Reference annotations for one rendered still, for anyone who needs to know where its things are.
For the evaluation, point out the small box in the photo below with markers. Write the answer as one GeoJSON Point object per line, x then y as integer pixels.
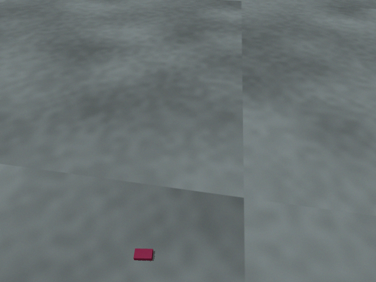
{"type": "Point", "coordinates": [143, 254]}

